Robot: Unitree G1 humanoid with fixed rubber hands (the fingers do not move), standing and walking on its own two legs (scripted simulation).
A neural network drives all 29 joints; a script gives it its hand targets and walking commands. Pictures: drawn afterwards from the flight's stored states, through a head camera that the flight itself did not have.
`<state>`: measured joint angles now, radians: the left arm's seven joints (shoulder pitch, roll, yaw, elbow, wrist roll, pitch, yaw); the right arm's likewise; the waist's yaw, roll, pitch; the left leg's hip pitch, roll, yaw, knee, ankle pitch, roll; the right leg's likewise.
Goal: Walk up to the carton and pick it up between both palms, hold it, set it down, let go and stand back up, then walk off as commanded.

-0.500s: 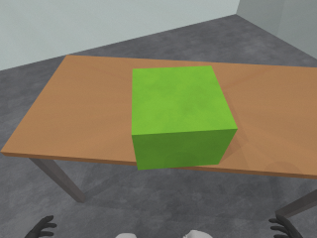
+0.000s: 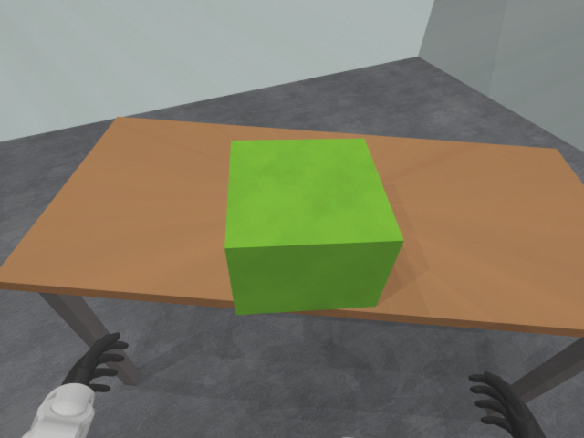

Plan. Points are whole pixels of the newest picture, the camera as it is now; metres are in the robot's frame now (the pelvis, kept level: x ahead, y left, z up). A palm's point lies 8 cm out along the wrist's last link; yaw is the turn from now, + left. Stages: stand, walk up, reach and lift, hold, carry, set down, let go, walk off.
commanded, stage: reach and lift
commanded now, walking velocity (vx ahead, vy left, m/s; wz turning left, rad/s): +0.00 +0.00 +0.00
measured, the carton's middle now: (302, 223) +0.47 +0.01 +0.00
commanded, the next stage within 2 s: none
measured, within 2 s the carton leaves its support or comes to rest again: neither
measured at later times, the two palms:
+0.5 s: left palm (104, 363) +0.20 +0.26 +0.00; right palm (517, 395) +0.19 -0.28 +0.00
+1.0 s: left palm (110, 333) +0.23 +0.25 +0.03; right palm (501, 367) +0.21 -0.25 +0.02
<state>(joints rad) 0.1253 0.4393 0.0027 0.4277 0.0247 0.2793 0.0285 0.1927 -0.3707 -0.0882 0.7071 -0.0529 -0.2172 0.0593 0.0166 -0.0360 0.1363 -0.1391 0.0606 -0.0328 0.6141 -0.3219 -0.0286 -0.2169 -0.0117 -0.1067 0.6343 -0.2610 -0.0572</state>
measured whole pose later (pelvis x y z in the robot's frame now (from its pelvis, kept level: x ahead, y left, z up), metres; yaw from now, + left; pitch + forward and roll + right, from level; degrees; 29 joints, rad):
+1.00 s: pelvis +0.03 +0.02 +0.01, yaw +0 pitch -5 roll -1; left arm 0.24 0.25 0.00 0.14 -0.14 -0.04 0.15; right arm 0.28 -0.36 -0.09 0.37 0.23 -0.24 0.18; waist 0.02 -0.02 0.06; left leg -0.12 0.07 -0.03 0.50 -0.29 -0.07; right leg -0.18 0.00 -0.11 0.48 -0.21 -0.04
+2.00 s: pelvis +0.03 +0.02 +0.02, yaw +0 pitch -4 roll -1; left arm -0.14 0.25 0.00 -0.01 -0.14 0.45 0.16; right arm -0.34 -0.38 -0.09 0.51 0.27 0.15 0.16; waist 0.01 0.00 0.04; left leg -0.13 0.07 -0.03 0.47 -0.28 -0.06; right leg -0.17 0.00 -0.11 0.43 -0.19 -0.03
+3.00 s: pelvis +0.04 +0.02 +0.02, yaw +0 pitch +8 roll -1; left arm -0.51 0.25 0.04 0.55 -0.14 0.14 0.13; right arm -0.72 -0.42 -0.09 1.09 0.27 -0.11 0.16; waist 0.06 0.00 -0.03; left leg -0.36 0.07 -0.03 0.47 -0.25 -0.05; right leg -0.39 0.00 -0.11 0.40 -0.15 -0.02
